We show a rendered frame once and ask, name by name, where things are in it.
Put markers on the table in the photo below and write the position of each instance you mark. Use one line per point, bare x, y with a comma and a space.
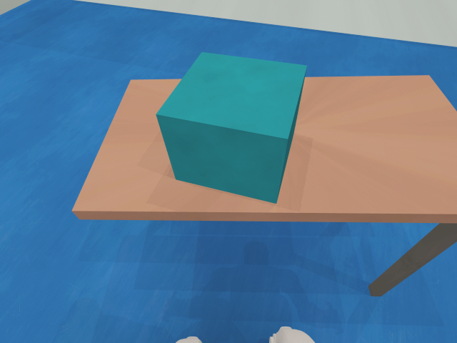
364, 149

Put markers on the carton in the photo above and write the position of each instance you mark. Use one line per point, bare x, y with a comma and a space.
229, 123

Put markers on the right robot thigh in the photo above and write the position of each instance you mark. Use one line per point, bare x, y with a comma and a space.
290, 336

